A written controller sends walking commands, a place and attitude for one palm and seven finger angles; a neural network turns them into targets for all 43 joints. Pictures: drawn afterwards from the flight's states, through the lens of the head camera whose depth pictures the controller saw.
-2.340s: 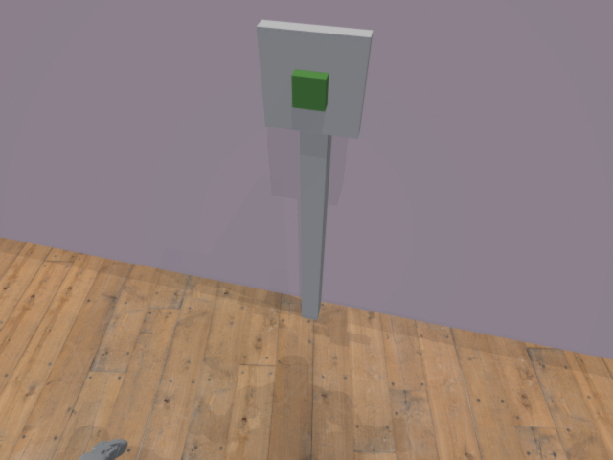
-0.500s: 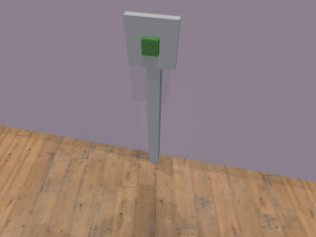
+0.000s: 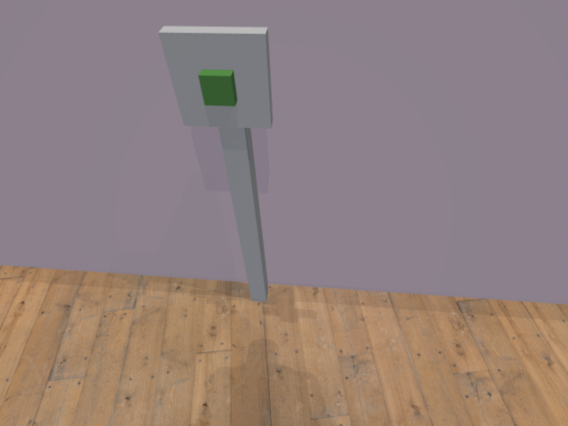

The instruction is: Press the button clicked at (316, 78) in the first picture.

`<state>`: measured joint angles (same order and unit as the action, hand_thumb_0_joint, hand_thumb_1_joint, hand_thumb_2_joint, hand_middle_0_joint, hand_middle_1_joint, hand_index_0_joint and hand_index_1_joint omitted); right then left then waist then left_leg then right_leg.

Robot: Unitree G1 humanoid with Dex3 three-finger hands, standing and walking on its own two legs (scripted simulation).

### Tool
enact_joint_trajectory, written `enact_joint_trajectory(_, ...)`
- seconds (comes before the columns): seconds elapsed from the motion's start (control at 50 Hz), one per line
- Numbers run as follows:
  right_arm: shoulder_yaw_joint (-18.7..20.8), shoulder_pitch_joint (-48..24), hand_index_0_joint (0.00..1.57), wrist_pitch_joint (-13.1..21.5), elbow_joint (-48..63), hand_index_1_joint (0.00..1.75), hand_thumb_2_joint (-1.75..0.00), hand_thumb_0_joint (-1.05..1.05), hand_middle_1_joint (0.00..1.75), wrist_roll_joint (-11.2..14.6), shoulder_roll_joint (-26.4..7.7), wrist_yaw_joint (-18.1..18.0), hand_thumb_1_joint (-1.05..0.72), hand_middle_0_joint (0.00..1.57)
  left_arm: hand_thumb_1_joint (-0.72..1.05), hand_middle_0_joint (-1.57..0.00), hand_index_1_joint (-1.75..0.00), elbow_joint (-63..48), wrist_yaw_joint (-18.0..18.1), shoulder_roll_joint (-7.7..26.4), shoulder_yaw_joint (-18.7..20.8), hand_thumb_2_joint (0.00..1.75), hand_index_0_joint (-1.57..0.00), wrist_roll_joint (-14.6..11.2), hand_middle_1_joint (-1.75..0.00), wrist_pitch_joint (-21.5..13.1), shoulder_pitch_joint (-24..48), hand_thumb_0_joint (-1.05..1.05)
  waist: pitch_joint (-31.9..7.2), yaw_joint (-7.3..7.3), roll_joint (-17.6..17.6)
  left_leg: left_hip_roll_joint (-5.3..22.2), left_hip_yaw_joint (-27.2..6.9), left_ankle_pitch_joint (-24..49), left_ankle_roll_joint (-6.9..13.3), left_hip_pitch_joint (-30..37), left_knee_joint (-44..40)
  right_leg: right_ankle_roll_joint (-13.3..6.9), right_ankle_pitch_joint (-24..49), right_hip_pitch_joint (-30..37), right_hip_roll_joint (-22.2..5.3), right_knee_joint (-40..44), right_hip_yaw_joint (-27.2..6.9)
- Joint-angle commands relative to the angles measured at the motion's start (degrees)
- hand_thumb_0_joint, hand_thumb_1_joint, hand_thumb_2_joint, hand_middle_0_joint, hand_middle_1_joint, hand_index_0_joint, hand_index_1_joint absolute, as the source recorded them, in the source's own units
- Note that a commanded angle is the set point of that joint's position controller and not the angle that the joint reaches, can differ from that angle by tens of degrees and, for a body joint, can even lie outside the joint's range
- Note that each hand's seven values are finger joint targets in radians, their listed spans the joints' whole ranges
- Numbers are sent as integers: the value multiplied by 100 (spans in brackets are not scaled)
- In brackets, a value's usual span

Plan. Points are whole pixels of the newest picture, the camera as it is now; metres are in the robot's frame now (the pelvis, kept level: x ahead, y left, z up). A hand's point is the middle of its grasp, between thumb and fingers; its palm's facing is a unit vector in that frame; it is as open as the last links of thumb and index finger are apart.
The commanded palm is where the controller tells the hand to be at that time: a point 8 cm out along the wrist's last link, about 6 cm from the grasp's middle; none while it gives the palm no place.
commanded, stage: take the last steps up to it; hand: left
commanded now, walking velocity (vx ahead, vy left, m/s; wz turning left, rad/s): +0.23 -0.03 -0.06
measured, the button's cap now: (219, 87) +0.66 +0.16 +0.16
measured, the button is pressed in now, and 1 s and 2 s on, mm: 0 0 0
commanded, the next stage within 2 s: come to a stop and stand still in 0.28 s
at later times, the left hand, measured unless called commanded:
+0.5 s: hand out of the picture +0.09 +0.19 -0.18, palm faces +0.03 -0.99 -0.12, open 7.4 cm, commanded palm none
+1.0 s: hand (200, 394) +0.21 +0.16 -0.15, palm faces -0.08 -0.96 -0.26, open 7.4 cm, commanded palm none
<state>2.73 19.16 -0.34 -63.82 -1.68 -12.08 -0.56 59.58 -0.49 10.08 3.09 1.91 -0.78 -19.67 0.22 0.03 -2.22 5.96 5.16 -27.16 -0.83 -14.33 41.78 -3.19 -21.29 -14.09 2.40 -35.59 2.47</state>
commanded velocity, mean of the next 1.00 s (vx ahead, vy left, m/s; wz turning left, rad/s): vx -0.02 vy -0.06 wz -0.02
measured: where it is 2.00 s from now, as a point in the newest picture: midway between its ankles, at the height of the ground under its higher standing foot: outside the picture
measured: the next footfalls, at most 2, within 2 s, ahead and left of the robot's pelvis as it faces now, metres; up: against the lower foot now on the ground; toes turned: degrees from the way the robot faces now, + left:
left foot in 0.38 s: +0.24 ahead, +0.11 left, +0.00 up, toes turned +5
right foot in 0.96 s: +0.13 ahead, -0.14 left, +0.00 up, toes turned -7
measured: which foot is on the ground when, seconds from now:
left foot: up 0.00-0.36, down 0.38-0.96, up 0.98-1.00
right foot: down 0.00-0.40, up 0.42-0.94, down 0.96-1.00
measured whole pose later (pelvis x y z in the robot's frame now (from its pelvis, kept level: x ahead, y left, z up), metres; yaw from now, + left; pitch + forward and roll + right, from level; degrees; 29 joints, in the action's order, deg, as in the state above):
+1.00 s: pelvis +0.12 -0.02 +0.01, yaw -5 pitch +0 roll +0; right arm 3.9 14.7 -1.7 -61.0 -1.1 -9.9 -1.2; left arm 57.1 1.9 8.9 2.4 1.8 1.5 -11.6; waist 2.8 2.1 -2.5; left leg 4.3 6.7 -17.3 -0.3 -21.0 34.4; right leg 0.1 -19.3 -12.5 -1.4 -31.9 2.1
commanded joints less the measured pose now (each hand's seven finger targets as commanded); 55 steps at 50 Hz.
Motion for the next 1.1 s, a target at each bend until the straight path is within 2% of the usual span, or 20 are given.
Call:
enact_joint_trajectory(0.0,66,-872,20,275,751,30,-90,0,30,21,-356,12,-90,20,90,-20,-30,202,172,895,124,90,-20,-81,-30,-244,-1236,0,650,-403,1193,-72,-355,75,137,-2630,2133,-904,1149,1268,-2046,2370,-3023)
enact_joint_trajectory(0.04,81,-686,20,250,588,30,-90,0,30,12,-280,41,-90,20,90,-20,-30,148,198,590,30,90,-20,-73,-30,-280,-880,0,709,-149,657,51,-364,542,88,-2382,2223,-910,1605,949,-1829,2286,-2274)
enact_joint_trajectory(0.1,56,-665,20,204,567,30,-90,0,30,25,-88,66,-90,20,90,-20,-30,204,208,486,-25,90,-20,-54,-30,-345,-907,0,560,-18,588,-2,-150,980,-19,-2189,1914,-797,2883,988,-1510,2198,-1449)
enact_joint_trajectory(0.26,13,-1351,20,284,801,30,-90,0,30,101,109,91,-90,20,90,-20,-30,517,299,430,-43,90,-20,-13,-30,-331,-1225,0,468,-167,927,-217,78,1102,125,-1556,148,-655,4351,1365,-1415,1851,-1020)
enact_joint_trajectory(0.32,22,-308,20,365,441,30,-90,0,30,84,47,-30,-90,20,90,-20,-30,541,294,439,-24,90,-20,-64,-30,-323,-993,0,76,312,799,-574,226,1957,268,176,-1069,-366,4877,970,-1041,696,-659)
enact_joint_trajectory(0.34,78,347,20,391,230,30,-90,0,30,61,-208,-78,-90,20,90,-20,-30,544,283,353,-29,90,-20,-84,-30,-308,-1053,0,-293,525,451,-313,-85,2477,352,1246,-1309,-242,3982,473,-850,-232,-604)
enact_joint_trajectory(0.36,174,904,20,425,160,30,-90,0,30,-12,-718,-139,-90,20,90,-20,-30,491,262,119,-36,90,-20,-156,-30,-292,-1293,0,-920,612,-684,999,-1571,3959,859,2423,-1361,21,1719,-638,-227,-1636,-165)
enact_joint_trajectory(0.38,150,992,20,349,133,30,-90,0,30,50,-898,-170,-90,20,90,-20,-30,412,280,-24,-88,90,-20,-171,-30,-270,-1430,0,-1091,410,-1255,2095,-2706,5288,1396,2368,-2003,151,-1327,-1118,79,-2991,-147)
enact_joint_trajectory(0.4,64,486,20,278,246,30,-90,0,30,85,-702,-209,-90,20,90,-20,-30,423,334,115,-60,90,-20,-113,-30,-165,-1296,0,-624,271,-496,2083,-2375,4974,1525,1417,-2233,126,-1330,-919,-224,-3275,-528)
enact_joint_trajectory(0.44,-84,-359,20,300,434,30,-90,0,30,100,-242,-294,-90,20,90,-20,-30,368,301,-14,-50,90,-20,-73,-30,-8,-859,0,535,-52,-90,1703,-1770,4885,1329,-134,-2563,364,-727,-831,-613,-2987,-575)
enact_joint_trajectory(0.52,9,-502,20,234,504,30,-90,0,30,100,-227,-354,-90,20,90,-20,-30,177,274,41,69,90,-20,-30,-30,327,-876,0,189,-186,-312,1284,-776,5578,1043,-108,-2419,558,-123,-731,-534,-2766,-435)
enact_joint_trajectory(0.64,137,-577,20,172,655,30,-90,0,30,74,-456,-373,-90,20,90,-20,-30,-222,236,313,220,90,-20,6,-30,467,-369,0,-376,-142,-504,1213,-495,5851,1017,543,-2083,670,254,-1439,-353,-3523,-570)
enact_joint_trajectory(0.82,273,-329,20,57,617,30,-90,0,30,-11,-632,-218,-90,20,90,-20,-30,-578,187,282,75,90,-20,-59,-30,384,562,0,-209,164,-1178,1139,-913,3499,1079,431,-2243,512,-361,-671,-510,-1042,-107)
enact_joint_trajectory(0.9,304,-291,20,0,601,30,-90,0,30,51,-635,-138,-90,20,90,-20,-30,-346,213,373,69,90,-20,-54,-30,232,11,0,-362,-90,-402,812,-808,1993,627,-314,-1829,409,861,750,-470,1108,11)
enact_joint_trajectory(0.92,257,-131,20,-22,600,30,-90,0,30,109,-334,-105,-90,20,90,-20,-30,-345,244,586,63,90,-20,-6,-30,167,-33,0,-290,-56,441,340,-465,1146,296,-633,-1258,293,1102,896,-965,1756,-487)
enact_joint_trajectory(0.94,148,-87,20,-66,677,30,-90,0,30,136,107,-72,-90,20,90,-20,-30,-404,278,987,68,90,-20,15,-30,93,241,0,-27,125,1800,-224,-59,143,-36,-1084,-643,-52,1363,452,-1966,2175,-1619)
enact_joint_trajectory(0.96,136,-408,20,-130,770,30,-90,0,30,99,1,-62,-90,20,90,-20,-30,-487,279,1019,36,90,-20,-29,-30,110,371,0,117,-42,1664,-281,-301,-214,6,-807,-66,-368,1364,-286,-2213,2293,-1676)
enact_joint_trajectory(0.98,154,-435,20,-181,734,30,-90,0,30,86,25,-40,-90,20,90,-20,-30,-516,287,888,15,90,-20,-16,-30,98,624,0,167,65,1540,-248,-452,13,34,-757,275,-487,1143,-451,-1979,2288,-1313)
enact_joint_trajectory(1.0,133,-351,20,-194,639,30,-90,0,30,62,11,-52,-90,20,90,-20,-30,-503,295,810,32,90,-20,-30,-30,74,752,0,261,111,1867,-243,-459,164,36,-830,413,-458,1251,-397,-1756,2207,-1216)
enact_joint_trajectory(1.08,75,-112,20,-129,312,30,-90,0,30,91,89,-73,-90,20,90,-20,-30,-347,281,556,-34,90,-20,-80,-30,17,578,0,216,115,1063,-238,-332,502,-32,-663,415,-460,2208,60,-1475,1850,-728)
